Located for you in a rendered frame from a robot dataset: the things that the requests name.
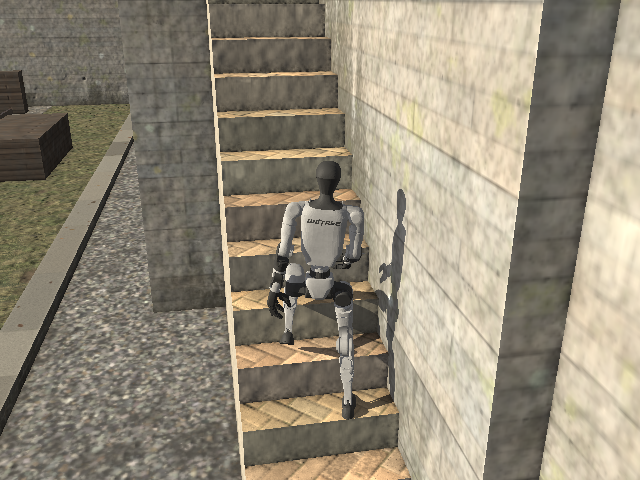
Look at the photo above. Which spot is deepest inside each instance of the robot right hand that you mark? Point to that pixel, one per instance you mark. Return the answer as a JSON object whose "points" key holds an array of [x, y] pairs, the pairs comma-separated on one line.
{"points": [[341, 266]]}

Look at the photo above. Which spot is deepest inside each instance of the robot left hand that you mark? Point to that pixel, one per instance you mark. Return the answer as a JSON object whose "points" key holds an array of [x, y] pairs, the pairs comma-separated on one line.
{"points": [[272, 303]]}

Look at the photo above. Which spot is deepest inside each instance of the right robot upper arm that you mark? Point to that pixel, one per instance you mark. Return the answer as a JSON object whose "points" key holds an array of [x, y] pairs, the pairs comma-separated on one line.
{"points": [[355, 216]]}

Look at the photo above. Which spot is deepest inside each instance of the humanoid robot torso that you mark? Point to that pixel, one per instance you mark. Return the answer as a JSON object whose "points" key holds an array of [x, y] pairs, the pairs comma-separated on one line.
{"points": [[322, 239]]}

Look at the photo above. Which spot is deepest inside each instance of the left robot foot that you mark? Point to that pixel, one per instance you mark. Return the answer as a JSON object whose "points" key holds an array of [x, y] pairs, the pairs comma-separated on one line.
{"points": [[287, 338]]}

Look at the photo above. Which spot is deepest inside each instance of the left robot upper arm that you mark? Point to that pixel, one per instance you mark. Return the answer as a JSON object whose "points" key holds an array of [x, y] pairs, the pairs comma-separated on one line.
{"points": [[292, 211]]}

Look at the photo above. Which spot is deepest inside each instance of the left robot forearm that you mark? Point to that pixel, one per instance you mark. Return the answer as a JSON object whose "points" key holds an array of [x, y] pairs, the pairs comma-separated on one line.
{"points": [[279, 271]]}

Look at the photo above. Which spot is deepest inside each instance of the right robot forearm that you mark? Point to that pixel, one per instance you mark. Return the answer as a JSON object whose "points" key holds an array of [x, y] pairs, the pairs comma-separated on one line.
{"points": [[350, 261]]}

